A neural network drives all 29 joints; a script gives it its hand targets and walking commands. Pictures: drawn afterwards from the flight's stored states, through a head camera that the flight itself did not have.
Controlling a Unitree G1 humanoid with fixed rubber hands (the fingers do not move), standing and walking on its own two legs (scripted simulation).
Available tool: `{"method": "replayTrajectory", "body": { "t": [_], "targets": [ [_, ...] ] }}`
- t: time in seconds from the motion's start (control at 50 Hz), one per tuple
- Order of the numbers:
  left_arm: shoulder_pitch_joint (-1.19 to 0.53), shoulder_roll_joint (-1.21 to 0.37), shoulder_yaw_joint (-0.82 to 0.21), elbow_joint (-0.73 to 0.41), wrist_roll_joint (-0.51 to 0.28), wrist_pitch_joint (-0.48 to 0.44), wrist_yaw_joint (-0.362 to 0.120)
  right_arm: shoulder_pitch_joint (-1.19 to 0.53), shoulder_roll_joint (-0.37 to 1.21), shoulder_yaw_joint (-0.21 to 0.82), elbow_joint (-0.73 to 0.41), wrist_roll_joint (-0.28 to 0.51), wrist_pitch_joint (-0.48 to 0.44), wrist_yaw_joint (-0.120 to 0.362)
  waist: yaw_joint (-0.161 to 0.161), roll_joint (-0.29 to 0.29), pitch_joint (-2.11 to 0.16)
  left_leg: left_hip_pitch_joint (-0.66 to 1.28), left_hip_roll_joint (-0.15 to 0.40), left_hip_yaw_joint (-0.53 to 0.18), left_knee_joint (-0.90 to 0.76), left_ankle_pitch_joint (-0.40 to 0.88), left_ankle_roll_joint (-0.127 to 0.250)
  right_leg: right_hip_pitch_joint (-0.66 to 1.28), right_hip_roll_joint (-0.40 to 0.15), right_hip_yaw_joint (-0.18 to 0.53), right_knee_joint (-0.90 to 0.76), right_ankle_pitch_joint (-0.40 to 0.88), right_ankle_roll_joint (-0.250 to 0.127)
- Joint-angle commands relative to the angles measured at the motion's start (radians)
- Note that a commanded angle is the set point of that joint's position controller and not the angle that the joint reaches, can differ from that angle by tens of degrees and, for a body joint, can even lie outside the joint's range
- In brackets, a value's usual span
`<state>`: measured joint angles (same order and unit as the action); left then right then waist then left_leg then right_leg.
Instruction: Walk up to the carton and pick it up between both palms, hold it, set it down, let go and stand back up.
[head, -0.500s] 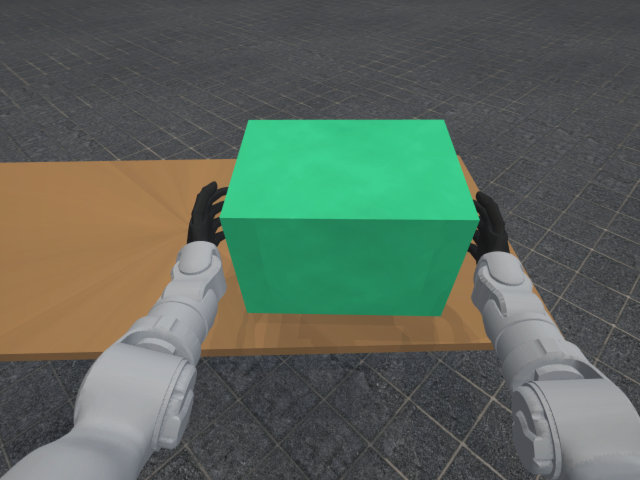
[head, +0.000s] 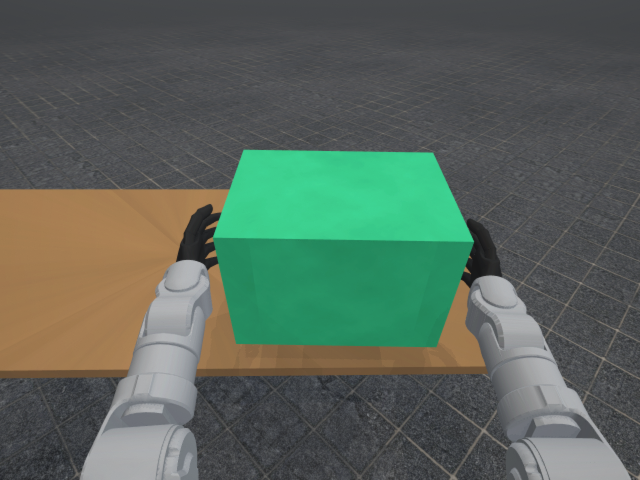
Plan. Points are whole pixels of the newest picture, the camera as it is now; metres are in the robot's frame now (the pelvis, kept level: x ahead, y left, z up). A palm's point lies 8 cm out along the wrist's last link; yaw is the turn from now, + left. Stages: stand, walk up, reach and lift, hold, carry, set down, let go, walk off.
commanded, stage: reach and lift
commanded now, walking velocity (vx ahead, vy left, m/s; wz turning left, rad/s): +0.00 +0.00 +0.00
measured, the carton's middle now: (337, 245) +0.46 -0.01 +0.12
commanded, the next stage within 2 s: hold in 0.84 s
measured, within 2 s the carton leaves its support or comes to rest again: neither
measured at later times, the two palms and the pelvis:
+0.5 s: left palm (173, 277) +0.34 +0.20 +0.15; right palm (481, 286) +0.34 -0.18 +0.14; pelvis -0.01 +0.01 +0.00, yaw +1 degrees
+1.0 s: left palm (171, 266) +0.34 +0.20 +0.17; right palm (483, 269) +0.35 -0.18 +0.17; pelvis +0.00 +0.01 +0.00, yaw +1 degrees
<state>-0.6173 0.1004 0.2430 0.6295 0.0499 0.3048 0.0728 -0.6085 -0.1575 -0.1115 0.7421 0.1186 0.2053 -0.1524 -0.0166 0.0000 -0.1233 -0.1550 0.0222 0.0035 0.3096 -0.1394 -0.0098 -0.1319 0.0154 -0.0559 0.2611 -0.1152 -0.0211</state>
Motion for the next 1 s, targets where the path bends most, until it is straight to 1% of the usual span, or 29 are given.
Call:
{"method": "replayTrajectory", "body": {
  "t": [0.0, 0.02, 0.04, 0.1, 0.12, 0.16, 0.2, 0.22, 0.24, 0.28, 0.3, 0.32, 0.36, 0.38, 0.44, 0.46, 0.5, 0.6, 0.64, 0.72, 0.76, 0.78, 0.82, 0.84, 0.86, 0.88, 0.9, 0.94, 0.98],
  "targets": [
    [-0.669, -0.532, -0.313, -0.246, -0.023, 0.025, -0.265, -0.851, 0.563, 0.310, -0.443, 0.035, -0.068, 0.202, 0.000, -0.064, -0.358, 0.058, -0.085, 0.015, -0.033, 0.143, 0.018, 0.270, 0.007, 0.063, -0.006, 0.220, 0.053],
    [-0.651, -0.524, -0.307, -0.264, -0.014, 0.038, -0.276, -0.843, 0.554, 0.310, -0.451, 0.036, -0.068, 0.201, 0.004, -0.064, -0.354, 0.063, -0.083, 0.018, -0.040, 0.138, 0.016, 0.271, 0.006, 0.056, -0.009, 0.205, 0.053],
    [-0.641, -0.518, -0.309, -0.297, -0.003, 0.052, -0.282, -0.807, 0.542, 0.301, -0.429, 0.033, -0.062, 0.201, -0.014, -0.046, -0.336, 0.088, -0.081, 0.019, -0.039, 0.153, 0.008, 0.265, 0.009, 0.049, -0.009, 0.206, 0.051],
    [-0.606, -0.500, -0.303, -0.343, 0.022, 0.097, -0.300, -0.744, 0.505, 0.277, -0.405, 0.026, -0.047, 0.204, -0.042, -0.018, -0.290, 0.126, -0.076, 0.022, -0.035, 0.170, -0.006, 0.246, 0.013, 0.028, -0.018, 0.177, 0.044],
    [-0.599, -0.499, -0.303, -0.378, 0.030, 0.108, -0.303, -0.743, 0.500, 0.282, -0.432, 0.028, -0.047, 0.209, -0.037, -0.018, -0.293, 0.130, -0.077, 0.023, -0.036, 0.177, -0.008, 0.246, 0.018, 0.020, -0.019, 0.169, 0.043],
    [-0.580, -0.495, -0.321, -0.432, 0.024, 0.125, -0.307, -0.714, 0.501, 0.294, -0.456, 0.035, -0.041, 0.211, -0.051, -0.016, -0.295, 0.143, -0.074, 0.018, -0.027, 0.218, -0.013, 0.259, 0.021, 0.014, -0.013, 0.202, 0.044],
    [-0.568, -0.497, -0.340, -0.493, 0.026, 0.141, -0.304, -0.698, 0.491, 0.306, -0.489, 0.050, -0.038, 0.216, -0.053, 0.012, -0.307, 0.163, -0.073, 0.020, -0.023, 0.237, -0.025, 0.256, 0.028, 0.003, -0.012, 0.193, 0.045],
    [-0.573, -0.495, -0.346, -0.516, 0.027, 0.149, -0.303, -0.702, 0.498, 0.315, -0.507, 0.056, -0.034, 0.220, -0.050, 0.013, -0.303, 0.159, -0.074, 0.017, -0.021, 0.240, -0.025, 0.249, 0.028, 0.000, -0.014, 0.190, 0.042],
    [-0.557, -0.491, -0.346, -0.521, 0.034, 0.161, -0.301, -0.687, 0.481, 0.309, -0.504, 0.056, -0.027, 0.224, -0.054, 0.031, -0.279, 0.170, -0.071, 0.017, -0.027, 0.226, -0.029, 0.235, 0.028, -0.002, -0.022, 0.164, 0.038],
    [-0.560, -0.485, -0.338, -0.535, 0.045, 0.179, -0.300, -0.694, 0.471, 0.300, -0.497, 0.053, -0.019, 0.239, -0.047, 0.038, -0.245, 0.164, -0.068, 0.023, -0.041, 0.184, -0.024, 0.208, 0.031, -0.015, -0.029, 0.091, 0.035],
    [-0.536, -0.498, -0.358, -0.567, 0.034, 0.181, -0.295, -0.685, 0.467, 0.314, -0.539, 0.061, -0.027, 0.245, -0.046, 0.040, -0.273, 0.187, -0.066, 0.019, -0.031, 0.210, -0.029, 0.210, 0.033, -0.018, -0.024, 0.107, 0.033],
    [-0.554, -0.486, -0.354, -0.551, 0.035, 0.187, -0.294, -0.696, 0.456, 0.296, -0.505, 0.051, -0.022, 0.252, -0.048, 0.038, -0.237, 0.171, -0.062, 0.019, -0.041, 0.177, -0.027, 0.183, 0.032, -0.020, -0.030, 0.064, 0.029],
    [-0.561, -0.488, -0.362, -0.546, 0.029, 0.190, -0.290, -0.723, 0.468, 0.303, -0.536, 0.047, -0.027, 0.261, -0.043, 0.021, -0.251, 0.167, -0.064, 0.023, -0.045, 0.138, -0.015, 0.177, 0.029, -0.020, -0.032, 0.040, 0.030],
    [-0.568, -0.491, -0.372, -0.573, 0.019, 0.187, -0.285, -0.727, 0.475, 0.308, -0.556, 0.045, -0.031, 0.264, -0.040, 0.017, -0.285, 0.169, -0.062, 0.023, -0.044, 0.137, -0.012, 0.182, 0.029, -0.020, -0.025, 0.047, 0.029],
    [-0.601, -0.498, -0.381, -0.559, 0.006, 0.185, -0.273, -0.751, 0.484, 0.306, -0.547, 0.039, -0.028, 0.276, -0.037, 0.023, -0.289, 0.160, -0.063, 0.025, -0.052, 0.095, -0.006, 0.150, 0.026, -0.017, -0.025, 0.017, 0.027],
    [-0.609, -0.500, -0.387, -0.569, 0.001, 0.183, -0.268, -0.762, 0.490, 0.307, -0.557, 0.042, -0.032, 0.279, -0.028, 0.028, -0.314, 0.169, -0.060, 0.022, -0.048, 0.106, -0.007, 0.148, 0.027, -0.019, -0.023, 0.017, 0.024],
    [-0.610, -0.512, -0.399, -0.588, -0.010, 0.182, -0.255, -0.767, 0.497, 0.323, -0.557, 0.053, -0.030, 0.283, -0.026, 0.027, -0.352, 0.191, -0.061, 0.021, -0.031, 0.156, -0.009, 0.155, 0.027, -0.014, -0.020, 0.067, 0.027],
    [-0.565, -0.492, -0.326, -0.506, 0.041, 0.224, -0.274, -0.746, 0.463, 0.291, -0.487, 0.040, -0.003, 0.281, -0.019, -0.009, -0.257, 0.166, -0.060, 0.029, -0.059, 0.115, 0.000, 0.162, 0.024, -0.011, -0.036, 0.035, 0.030],
    [-0.583, -0.492, -0.325, -0.525, 0.038, 0.233, -0.280, -0.739, 0.464, 0.276, -0.467, 0.035, 0.001, 0.280, -0.037, -0.014, -0.263, 0.174, -0.058, 0.031, -0.059, 0.114, -0.002, 0.161, 0.023, -0.011, -0.035, 0.046, 0.030],
    [-0.563, -0.498, -0.341, -0.573, 0.029, 0.243, -0.282, -0.738, 0.462, 0.300, -0.523, 0.067, 0.007, 0.271, -0.043, 0.000, -0.327, 0.214, -0.062, 0.025, -0.029, 0.223, -0.019, 0.216, 0.028, -0.008, -0.025, 0.153, 0.032],
    [-0.551, -0.490, -0.339, -0.600, 0.037, 0.254, -0.283, -0.711, 0.452, 0.302, -0.514, 0.078, 0.019, 0.267, -0.053, 0.004, -0.286, 0.213, -0.059, 0.024, -0.025, 0.248, -0.027, 0.217, 0.034, -0.010, -0.029, 0.161, 0.030],
    [-0.552, -0.496, -0.359, -0.628, 0.031, 0.256, -0.281, -0.709, 0.443, 0.309, -0.539, 0.090, 0.018, 0.265, -0.060, 0.025, -0.300, 0.221, -0.056, 0.019, -0.021, 0.275, -0.038, 0.220, 0.038, -0.016, -0.024, 0.166, 0.025],
    [-0.537, -0.486, -0.367, -0.669, 0.032, 0.264, -0.277, -0.694, 0.434, 0.325, -0.574, 0.104, 0.025, 0.259, -0.063, 0.026, -0.320, 0.242, -0.060, 0.014, -0.003, 0.328, -0.046, 0.233, 0.039, -0.014, -0.021, 0.219, 0.025],
    [-0.515, -0.475, -0.345, -0.649, 0.038, 0.273, -0.280, -0.685, 0.424, 0.328, -0.567, 0.111, 0.035, 0.257, -0.054, 0.019, -0.286, 0.237, -0.062, 0.016, -0.005, 0.325, -0.043, 0.235, 0.038, -0.016, -0.025, 0.215, 0.030],
    [-0.513, -0.475, -0.352, -0.660, 0.038, 0.278, -0.284, -0.678, 0.426, 0.331, -0.570, 0.113, 0.041, 0.254, -0.066, 0.012, -0.282, 0.238, -0.064, 0.017, -0.006, 0.318, -0.040, 0.234, 0.037, -0.011, -0.025, 0.216, 0.033],
    [-0.519, -0.473, -0.361, -0.699, 0.035, 0.276, -0.283, -0.666, 0.429, 0.336, -0.582, 0.119, 0.044, 0.254, -0.060, 0.017, -0.295, 0.247, -0.060, 0.013, -0.008, 0.324, -0.043, 0.235, 0.039, -0.015, -0.023, 0.208, 0.031],
    [-0.527, -0.467, -0.356, -0.691, 0.039, 0.280, -0.284, -0.668, 0.424, 0.330, -0.577, 0.115, 0.048, 0.255, -0.060, 0.031, -0.270, 0.236, -0.062, 0.018, -0.009, 0.311, -0.045, 0.222, 0.037, -0.014, -0.026, 0.192, 0.029],
    [-0.528, -0.471, -0.367, -0.719, 0.034, 0.285, -0.281, -0.681, 0.428, 0.340, -0.623, 0.123, 0.048, 0.254, -0.061, 0.031, -0.291, 0.235, -0.062, 0.015, -0.006, 0.310, -0.046, 0.232, 0.037, -0.015, -0.021, 0.196, 0.026],
    [-0.522, -0.465, -0.368, -0.716, 0.033, 0.290, -0.281, -0.678, 0.426, 0.337, -0.631, 0.126, 0.055, 0.249, -0.065, 0.033, -0.275, 0.235, -0.064, 0.015, -0.007, 0.312, -0.046, 0.234, 0.035, -0.016, -0.023, 0.206, 0.027]
  ]
}}
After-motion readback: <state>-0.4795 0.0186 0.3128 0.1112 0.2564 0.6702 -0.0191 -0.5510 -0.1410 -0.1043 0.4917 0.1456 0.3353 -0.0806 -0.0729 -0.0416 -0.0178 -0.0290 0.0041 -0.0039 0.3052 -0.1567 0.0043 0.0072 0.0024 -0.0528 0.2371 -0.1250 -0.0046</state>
